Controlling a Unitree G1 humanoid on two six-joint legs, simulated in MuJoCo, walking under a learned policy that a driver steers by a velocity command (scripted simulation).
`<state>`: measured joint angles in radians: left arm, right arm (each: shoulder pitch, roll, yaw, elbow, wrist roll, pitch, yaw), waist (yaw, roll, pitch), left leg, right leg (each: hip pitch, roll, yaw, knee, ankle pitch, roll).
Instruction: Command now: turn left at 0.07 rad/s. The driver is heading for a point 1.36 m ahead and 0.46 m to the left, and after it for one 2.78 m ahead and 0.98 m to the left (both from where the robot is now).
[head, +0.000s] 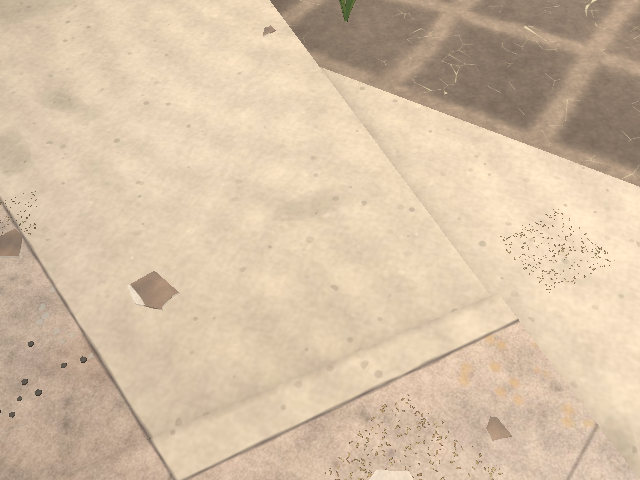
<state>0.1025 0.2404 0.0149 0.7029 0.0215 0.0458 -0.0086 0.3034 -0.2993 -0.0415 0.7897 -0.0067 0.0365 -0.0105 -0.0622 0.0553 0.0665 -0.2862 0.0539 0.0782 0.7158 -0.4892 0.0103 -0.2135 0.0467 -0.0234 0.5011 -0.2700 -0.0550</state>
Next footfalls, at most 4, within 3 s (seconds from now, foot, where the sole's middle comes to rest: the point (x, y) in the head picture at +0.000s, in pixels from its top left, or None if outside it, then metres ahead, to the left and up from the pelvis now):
0.40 left None -0.01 0.12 -0.77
0.94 right None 0.46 0.20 -0.77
1.40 left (135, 371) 0.76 0.47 -0.81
1.90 right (231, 383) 0.70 0.23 -0.78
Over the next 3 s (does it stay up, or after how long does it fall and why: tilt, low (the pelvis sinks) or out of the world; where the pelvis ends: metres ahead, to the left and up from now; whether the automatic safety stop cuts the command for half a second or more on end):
stays up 1.31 0.56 -0.04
